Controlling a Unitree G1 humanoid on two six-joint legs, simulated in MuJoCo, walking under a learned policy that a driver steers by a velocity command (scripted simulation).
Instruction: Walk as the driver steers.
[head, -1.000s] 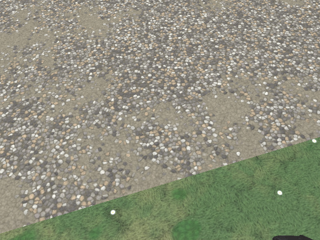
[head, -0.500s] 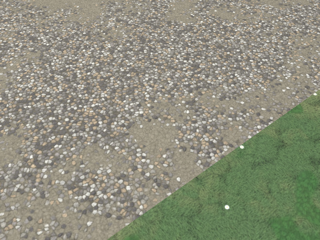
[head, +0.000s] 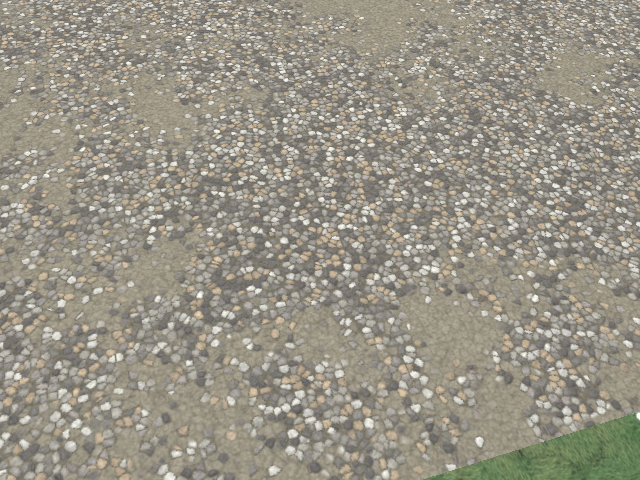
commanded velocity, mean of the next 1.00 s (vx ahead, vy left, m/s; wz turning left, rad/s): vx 0.49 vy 0.00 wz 0.40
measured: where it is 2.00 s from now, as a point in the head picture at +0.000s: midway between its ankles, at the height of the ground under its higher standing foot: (208, 274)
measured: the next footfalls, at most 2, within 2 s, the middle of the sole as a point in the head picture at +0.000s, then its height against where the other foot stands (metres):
right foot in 0.46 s outside the picture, level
left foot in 0.94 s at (202, 426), level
